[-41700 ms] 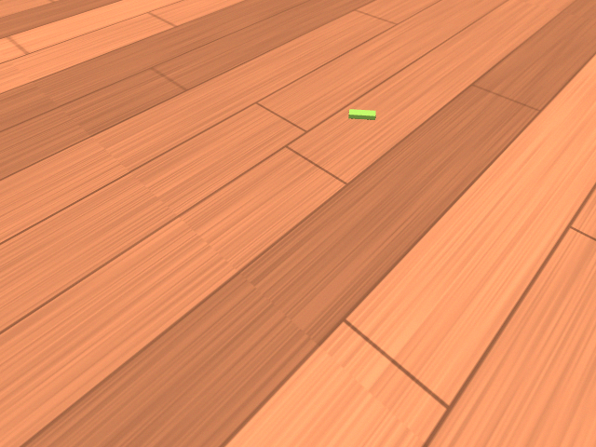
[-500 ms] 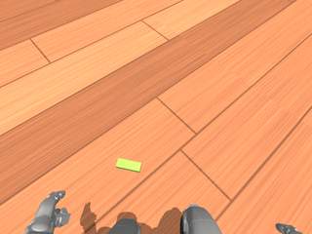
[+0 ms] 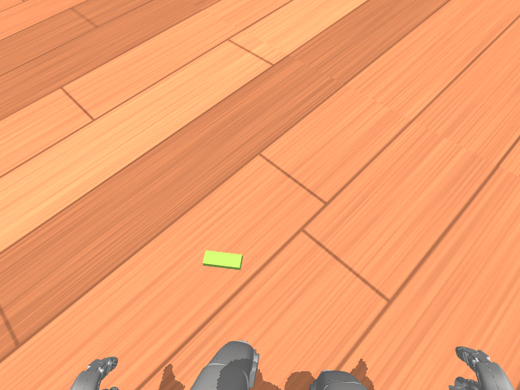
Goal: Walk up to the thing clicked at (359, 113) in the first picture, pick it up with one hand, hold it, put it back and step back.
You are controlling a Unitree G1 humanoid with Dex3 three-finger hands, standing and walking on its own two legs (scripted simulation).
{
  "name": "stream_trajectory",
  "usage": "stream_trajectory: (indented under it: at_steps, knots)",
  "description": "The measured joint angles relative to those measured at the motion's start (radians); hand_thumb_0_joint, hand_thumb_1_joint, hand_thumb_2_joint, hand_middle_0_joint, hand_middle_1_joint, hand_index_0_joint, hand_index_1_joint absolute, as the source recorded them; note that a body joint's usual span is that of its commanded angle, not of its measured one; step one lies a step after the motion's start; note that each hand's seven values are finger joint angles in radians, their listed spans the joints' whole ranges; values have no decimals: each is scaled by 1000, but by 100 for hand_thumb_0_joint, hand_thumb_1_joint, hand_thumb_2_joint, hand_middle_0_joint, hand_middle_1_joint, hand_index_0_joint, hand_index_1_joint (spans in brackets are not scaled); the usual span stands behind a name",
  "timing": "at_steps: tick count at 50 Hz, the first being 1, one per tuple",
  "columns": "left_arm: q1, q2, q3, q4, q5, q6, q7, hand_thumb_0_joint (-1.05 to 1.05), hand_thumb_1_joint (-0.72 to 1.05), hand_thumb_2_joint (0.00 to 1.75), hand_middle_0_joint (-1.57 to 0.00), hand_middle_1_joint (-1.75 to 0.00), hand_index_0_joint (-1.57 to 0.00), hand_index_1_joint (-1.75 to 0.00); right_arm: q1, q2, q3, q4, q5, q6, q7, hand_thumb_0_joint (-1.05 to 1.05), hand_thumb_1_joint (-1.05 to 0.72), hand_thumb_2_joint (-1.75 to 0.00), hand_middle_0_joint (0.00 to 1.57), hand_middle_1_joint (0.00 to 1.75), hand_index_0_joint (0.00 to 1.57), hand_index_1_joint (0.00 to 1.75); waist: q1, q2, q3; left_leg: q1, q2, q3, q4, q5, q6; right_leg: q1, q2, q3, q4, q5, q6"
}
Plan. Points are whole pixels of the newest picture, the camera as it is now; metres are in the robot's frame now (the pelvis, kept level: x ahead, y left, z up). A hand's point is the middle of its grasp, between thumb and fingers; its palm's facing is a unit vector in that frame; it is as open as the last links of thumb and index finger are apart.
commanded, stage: walk up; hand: left
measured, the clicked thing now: (222, 260) +0.57 +0.25 -0.75
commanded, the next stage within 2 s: stand in 1.42 s
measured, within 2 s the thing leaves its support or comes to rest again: neither
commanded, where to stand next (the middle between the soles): +0.24 +0.00 m, yaw +2 degrees
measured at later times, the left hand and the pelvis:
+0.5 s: hand out of the picture -0.08 +0.25 -0.15, palm faces +0.00 -0.93 -0.37, open 7.4 cm; pelvis -0.13 -0.02 +0.00, yaw +0 degrees
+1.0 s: hand out of the picture -0.08 +0.25 -0.14, palm faces +0.06 -0.93 -0.37, open 7.4 cm; pelvis -0.15 -0.03 +0.01, yaw +3 degrees
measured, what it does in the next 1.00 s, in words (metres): walks backwards: left foot, then right foot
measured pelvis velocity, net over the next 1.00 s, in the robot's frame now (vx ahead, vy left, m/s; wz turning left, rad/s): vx -0.15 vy -0.03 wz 0.05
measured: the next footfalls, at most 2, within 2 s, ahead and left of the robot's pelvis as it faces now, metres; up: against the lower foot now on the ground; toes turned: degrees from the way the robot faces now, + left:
left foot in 0.20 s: -0.09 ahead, +0.11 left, +0.00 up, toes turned -1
right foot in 0.52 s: -0.13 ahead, -0.15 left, +0.00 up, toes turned +3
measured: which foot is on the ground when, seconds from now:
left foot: up 0.00-0.18, down 0.20-1.00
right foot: down 0.00-0.22, up 0.24-0.50, down 0.52-1.00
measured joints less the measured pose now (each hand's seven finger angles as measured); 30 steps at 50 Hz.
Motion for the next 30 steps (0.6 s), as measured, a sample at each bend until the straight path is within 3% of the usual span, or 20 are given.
stream_trajectory:
  at_steps: [3, 7, 9, 11, 12, 14, 16, 18, 20, 24, 26, 27, 28, 30]
  knots:
    - [-12, -2, 0, -36, 6, 4, 7, 1, 90, 90, -21, -30, -20, -30, 19, -5, 6, -6, -3, -11, -2, 1, -91, -90, 21, 30, 21, 30, 0, -2, -9, 40, -4, 19, -24, -3, -13, -26, -11, -13, -12, 29, -1]
    - [-40, 11, -1, -90, 5, -2, 16, 1, 90, 90, -21, -30, -20, -30, 39, 0, 7, -3, -17, -17, 3, 1, -91, -90, 21, 30, 21, 30, -3, -13, -1, 140, 31, 74, -258, -2, -15, -71, -22, -49, 12, 48, 2]
    - [-52, 22, -3, -106, -3, 0, 16, 0, 90, 90, -21, -30, -20, -30, 45, 4, 6, 0, -23, -22, 9, 1, -91, -90, 21, 30, 21, 30, -8, -23, 5, 200, 44, 101, -413, 67, -2, -100, -29, -66, 45, 48, 9]
    - [-65, 40, -3, -103, -11, 7, 14, 0, 90, 90, -21, -30, -20, -30, 42, 22, 2, 10, -34, -26, 14, 1, -91, -90, 21, 30, 21, 30, -2, -66, 22, 226, 26, 127, -486, 162, 18, -128, -50, -51, 91, 47, 15]
    - [-66, 44, -1, -92, -15, 12, 16, 0, 90, 90, -21, -30, -20, -30, 42, 29, 6, 11, -38, -24, 21, 1, -91, -90, 21, 30, 21, 30, 3, -79, 26, 221, 25, 136, -478, 164, 24, -142, -37, -24, 129, -20, 11]
    - [-60, 42, 4, -62, -14, 26, 21, 0, 90, 90, -21, -30, -20, -30, 47, 36, 11, 10, -42, -26, 34, 1, -90, -90, 21, 30, 21, 30, -10, -66, 20, 207, 50, 122, -471, 172, 30, -175, 36, 32, 300, -168, 8]
    - [-47, 48, 10, -40, -20, 31, 21, 1, 90, 90, -21, -30, -20, -30, 52, 49, 17, 13, -46, -28, 32, 1, -90, -90, 21, 30, 21, 30, -13, -68, 6, 204, 70, 118, -507, 205, 25, -195, 88, 79, 466, -193, 4]
    - [-26, 51, 15, -23, -23, 22, 15, 1, 90, 90, -21, -30, -20, -30, 54, 53, 18, 14, -47, -31, 30, 1, -90, -90, 21, 30, 21, 30, -8, -67, -6, 199, 89, 118, -543, 238, 22, -181, 100, 89, 529, -169, 10]
    - [3, 54, 17, -6, -21, 9, 5, 1, 90, 90, -21, -30, -20, -30, 54, 53, 14, 10, -49, -35, 33, 1, -90, -90, 21, 30, 21, 31, -5, -66, -18, 192, 102, 123, -570, 264, 20, -127, 80, 83, 469, -152, 22]
    - [66, 58, 7, 50, -17, -15, -9, 1, 90, 90, -21, -30, -20, -30, 47, 42, 10, -7, -56, -43, 46, 1, -90, -90, 21, 30, 21, 31, -6, -59, -43, 170, 124, 148, -570, 280, 18, 37, 14, 36, 136, -184, 36]
    - [85, 54, 7, 84, -14, -34, -6, 1, 90, 90, -21, -30, -20, -30, 44, 30, 9, -12, -53, -38, 51, 1, -90, -90, 21, 30, 21, 31, 0, -46, -54, 144, 141, 158, -528, 269, 1, 124, 3, 9, -71, -84, 24]
    - [85, 40, 8, 104, -8, -43, -2, 1, 90, 90, -21, -30, -20, -30, 40, 19, 5, -7, -49, -33, 51, 1, -90, -90, 21, 30, 21, 31, -6, -12, -46, 134, 161, 140, -498, 259, 2, 139, 24, -6, -97, -36, 23]
    - [91, 29, 6, 116, -2, -49, -1, 1, 90, 90, -21, -30, -20, -30, 44, 14, 1, 2, -43, -27, 48, 1, -90, -90, 21, 30, 21, 30, -11, 7, -50, 126, 156, 111, -474, 212, 3, 141, 33, -17, -94, -29, 22]
    - [110, 17, -1, 126, 3, -57, -4, 1, 90, 90, -21, -30, -20, -30, 60, 11, -1, 30, -34, -16, 47, 1, -90, -90, 21, 30, 21, 30, 8, 7, -75, 115, 105, 62, -407, 103, 0, 127, 23, -4, -76, -36, 13]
